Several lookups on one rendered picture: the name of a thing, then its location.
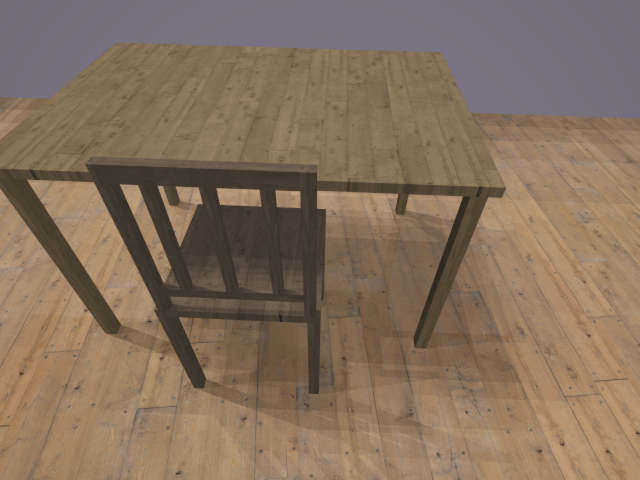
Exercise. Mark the chair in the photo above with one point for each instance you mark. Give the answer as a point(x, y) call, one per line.
point(235, 262)

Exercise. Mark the table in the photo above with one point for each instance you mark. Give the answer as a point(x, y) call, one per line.
point(372, 121)

